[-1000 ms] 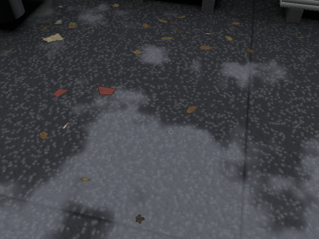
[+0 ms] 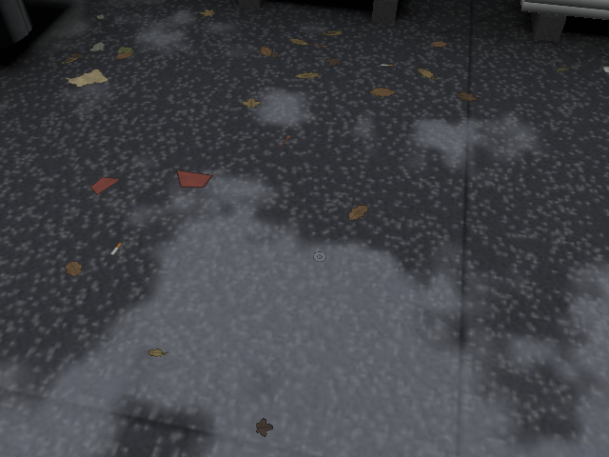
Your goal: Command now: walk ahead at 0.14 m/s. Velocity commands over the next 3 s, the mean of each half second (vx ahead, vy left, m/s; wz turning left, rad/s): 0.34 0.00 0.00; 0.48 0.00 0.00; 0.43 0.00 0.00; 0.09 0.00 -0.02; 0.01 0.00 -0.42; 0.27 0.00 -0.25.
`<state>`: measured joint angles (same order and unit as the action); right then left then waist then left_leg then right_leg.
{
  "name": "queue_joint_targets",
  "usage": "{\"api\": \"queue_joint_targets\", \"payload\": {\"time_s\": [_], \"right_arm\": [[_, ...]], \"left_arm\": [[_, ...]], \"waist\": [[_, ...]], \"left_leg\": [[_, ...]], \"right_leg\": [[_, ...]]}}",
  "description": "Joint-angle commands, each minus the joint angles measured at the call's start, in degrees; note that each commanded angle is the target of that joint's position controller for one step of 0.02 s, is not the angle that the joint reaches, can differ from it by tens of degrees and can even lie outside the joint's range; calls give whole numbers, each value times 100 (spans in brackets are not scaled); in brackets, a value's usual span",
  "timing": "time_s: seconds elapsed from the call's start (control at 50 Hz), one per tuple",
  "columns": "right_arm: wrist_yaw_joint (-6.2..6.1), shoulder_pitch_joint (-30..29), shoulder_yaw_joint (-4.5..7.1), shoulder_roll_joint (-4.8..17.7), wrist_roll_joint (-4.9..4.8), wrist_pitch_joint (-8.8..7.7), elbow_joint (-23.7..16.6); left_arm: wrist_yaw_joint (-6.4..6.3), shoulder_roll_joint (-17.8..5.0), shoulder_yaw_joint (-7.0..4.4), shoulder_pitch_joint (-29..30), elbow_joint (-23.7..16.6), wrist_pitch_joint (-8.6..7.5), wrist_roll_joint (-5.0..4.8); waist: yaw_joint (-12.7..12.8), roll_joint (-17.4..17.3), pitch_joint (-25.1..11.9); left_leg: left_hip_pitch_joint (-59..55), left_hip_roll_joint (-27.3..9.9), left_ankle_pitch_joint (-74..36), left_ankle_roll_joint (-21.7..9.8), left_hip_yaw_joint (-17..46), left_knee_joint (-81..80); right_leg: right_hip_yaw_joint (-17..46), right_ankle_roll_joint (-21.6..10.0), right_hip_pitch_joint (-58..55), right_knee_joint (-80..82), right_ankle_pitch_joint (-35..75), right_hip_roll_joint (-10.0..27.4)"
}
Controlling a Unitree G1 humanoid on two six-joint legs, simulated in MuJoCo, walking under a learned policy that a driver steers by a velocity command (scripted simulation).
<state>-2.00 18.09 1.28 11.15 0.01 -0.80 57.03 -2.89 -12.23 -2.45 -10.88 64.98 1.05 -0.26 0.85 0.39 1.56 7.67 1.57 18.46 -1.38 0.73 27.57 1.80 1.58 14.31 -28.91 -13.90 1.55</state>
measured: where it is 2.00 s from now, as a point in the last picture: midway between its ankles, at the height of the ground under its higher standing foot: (339, 340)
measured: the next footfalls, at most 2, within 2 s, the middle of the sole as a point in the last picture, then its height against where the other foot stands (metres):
left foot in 0.70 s outside the picture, level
right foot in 1.24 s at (384, 352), level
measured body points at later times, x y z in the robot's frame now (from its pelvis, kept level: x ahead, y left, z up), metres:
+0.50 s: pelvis +0.15 -0.06 +0.01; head +0.17 -0.07 +0.46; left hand +0.07 +0.18 -0.13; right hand +0.32 -0.31 -0.11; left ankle +0.29 +0.11 -0.67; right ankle +0.06 -0.14 -0.74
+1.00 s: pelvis +0.45 +0.00 +0.01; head +0.46 +0.00 +0.46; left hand +0.59 +0.27 -0.11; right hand +0.45 -0.26 -0.13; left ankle +0.44 +0.08 -0.74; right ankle +0.56 -0.18 -0.66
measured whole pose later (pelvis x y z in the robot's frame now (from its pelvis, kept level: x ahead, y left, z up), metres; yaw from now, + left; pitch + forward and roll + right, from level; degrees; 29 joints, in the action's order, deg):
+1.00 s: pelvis +0.45 +0.00 +0.01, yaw +0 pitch +0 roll +2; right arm 1.1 18.5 2.7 13.5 0.1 -5.8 58.0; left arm -1.0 -15.6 -3.5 -8.2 51.8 -4.7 -0.6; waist -3.0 2.3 0.8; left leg 6.0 4.9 8.5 -4.4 -3.7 13.8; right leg 2.5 -0.9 38.4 -54.0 -7.3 8.6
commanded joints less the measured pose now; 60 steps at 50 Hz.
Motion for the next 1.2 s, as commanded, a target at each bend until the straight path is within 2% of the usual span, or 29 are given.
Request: {"api": "queue_joint_targets", "payload": {"time_s": [0.02,0.06,0.1,0.16,0.2,0.22,0.24,0.26,0.28,0.32,0.36,0.42,0.48,0.56,0.62,0.66,0.7,0.72,0.74,0.76,0.78,0.8,0.82,0.86,0.9,0.94,1.06,1.14,1.2], "right_arm": [[-57,483,247,1025,-89,-20,-102],[-59,542,356,1296,-137,-132,-107],[-26,436,327,1089,-112,-257,-148],[29,53,342,1111,-222,-259,-235],[57,-19,319,1091,-192,-229,-268],[83,-196,220,784,-142,-269,-350],[80,-177,119,358,-76,-373,-590],[77,-232,167,522,-251,-451,-648],[114,-426,196,706,-361,-520,-711],[143,-479,260,824,-238,-585,-622],[197,-516,323,850,-151,-549,-582],[240,-951,278,602,-112,-457,-721],[268,-1787,187,452,-120,-456,-1029],[377,-2503,125,476,-169,-479,-1253],[477,-2731,131,583,-184,-531,-1401],[496,-2329,233,827,-172,-555,-1336],[426,-689,476,1268,-193,-524,-864],[358,381,580,1672,-103,-491,-632],[414,714,594,1864,-53,-479,-460],[418,501,442,1306,-85,-491,-463],[401,-91,376,1118,-98,-526,-537],[410,-628,325,995,-71,-567,-648],[436,-891,287,848,-3,-604,-665],[470,-960,228,656,48,-638,-565],[426,-785,237,767,8,-646,-432],[328,-574,277,981,15,-636,-349],[181,71,299,1180,-66,-547,-166],[169,486,326,1222,-119,-444,45],[142,403,383,1342,-118,-338,59]], "left_arm": [[-2,-517,-82,126,-245,-101,-34],[107,-416,-49,420,-477,-302,-82],[212,-495,-73,479,-591,-467,-166],[316,-437,-97,58,-469,-638,-177],[316,-495,-210,-1086,9,-606,-132],[287,-762,-299,-1765,118,-599,-112],[288,-1497,-418,-2448,115,-621,-121],[331,-1244,-294,-2236,124,-712,-1],[345,-947,-191,-1595,-101,-786,-12],[411,-677,-67,-911,-378,-814,-2],[401,-475,18,-1054,-381,-758,24],[292,-659,22,-1452,-331,-696,47],[209,-784,17,-1491,-428,-645,61],[178,-824,-13,-1864,-378,-627,-18],[167,-873,-70,-1895,-365,-571,-59],[163,-1025,-135,-1747,-439,-518,-28],[173,-1029,-136,-1565,-544,-422,38],[188,-811,-42,-1614,-703,-425,126],[285,131,198,-2438,-677,-558,50],[311,-490,55,-1878,-693,-737,-123],[313,-820,-45,-1240,-959,-838,-274],[259,-860,-55,-916,-1043,-882,-255],[212,-837,-114,-802,-1053,-857,-168],[198,-565,-121,-1089,-1028,-700,-118],[184,-481,-130,-978,-1108,-591,-105],[169,-576,-156,-448,-1335,-556,-42],[284,-468,-84,897,-1734,-636,-39],[411,-543,-53,1471,-1991,-667,-94],[492,-767,-119,1267,-2048,-715,-104]], "waist": [[-217,-736,511],[-324,-1129,948],[-267,-946,1057],[58,-670,657],[479,-456,202],[771,347,-18],[801,1864,-437],[613,1425,-327],[390,840,287],[130,402,510],[79,463,410],[138,359,406],[271,318,541],[409,361,725],[278,383,715],[-54,564,282],[-893,685,-764],[-1164,58,-1601],[-621,-1599,-2593],[-837,-1052,-2135],[-682,-889,-1155],[-471,-255,-715],[-273,-88,-440],[38,-330,-373],[111,-365,-127],[36,-292,100],[-382,-269,254],[-524,-294,376],[-260,-434,184]], "left_leg": [[793,-873,2754,-648,1272,-1495],[769,-1866,2972,-1244,2557,-2076],[173,-2055,2088,-1310,2621,-2006],[437,-1426,952,-871,1427,-1549],[1407,-917,267,-679,824,-713],[1994,-449,-264,-364,217,877],[3201,209,951,2,-256,2832],[3688,62,1385,-90,430,4017],[4153,-330,855,-262,575,4425],[4000,-740,-249,-379,413,4050],[3537,-872,-775,-295,231,3513],[3667,-848,-1202,-41,-23,2896],[3432,-713,-1834,86,-182,1639],[3050,-514,-2305,20,-310,658],[2991,-457,-2064,-197,-238,271],[2254,-204,-1678,-383,-373,241],[77,48,-1585,-691,-513,259],[-1856,-1097,-1316,-1067,858,452],[-3532,-2445,311,-2041,3899,-471],[-3123,-2224,720,-1740,4246,-1094],[-2234,-2076,283,-1474,3296,-1215],[-1243,-1905,-566,-1352,2564,-1377],[-493,-1706,-1190,-1277,1989,-1514],[169,-1435,-1414,-1252,1412,-1819],[532,-1379,-1491,-1324,1075,-2070],[549,-1385,-1520,-1369,919,-2245],[194,-1111,-1757,-1051,275,-2253],[-674,-1455,-1824,-999,335,-1910],[-1173,-1675,-2734,-839,387,-1369]], "right_leg": [[-596,-183,549,-726,-1431,-444],[-312,-342,1367,-1783,-1133,-57],[-45,-507,2108,-2062,-1532,276],[-486,-558,654,-423,-715,63],[-779,-372,-1323,33,188,-403],[361,-595,-2061,594,-310,336],[3044,-1428,-2833,1586,-917,1793],[4245,-1902,-2458,2047,-2040,2254],[3683,-1761,-2049,2051,-2321,2144],[2293,-1313,-1560,2118,-1213,1574],[1316,-1068,-1386,2172,116,1157],[764,-1178,-1413,2222,1441,1045],[395,-1155,-1112,2379,1663,917],[187,-1162,-1247,2482,1635,1015],[107,-1092,-1880,2161,2284,1255],[32,-976,-2212,1490,4025,1324],[-221,-737,-1784,-471,5317,1014],[-348,-594,-293,-2327,3400,675],[2,-278,1760,-4337,-1449,-523],[718,-435,2353,-4992,-1778,-318],[514,-527,2732,-5069,-1312,-34],[391,-540,2463,-4794,-733,283],[321,-521,2170,-4479,-417,477],[348,-501,1612,-4075,-213,690],[244,-411,1703,-3653,-150,779],[190,-257,2168,-3044,355,849],[-181,-160,2073,-817,2047,504],[-129,-280,2274,-244,1760,400],[-204,-511,1841,-14,1085,241]]}}
Over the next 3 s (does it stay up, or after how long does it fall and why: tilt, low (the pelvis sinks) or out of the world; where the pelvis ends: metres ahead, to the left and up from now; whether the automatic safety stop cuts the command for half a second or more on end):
stays up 0.88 -0.10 0.01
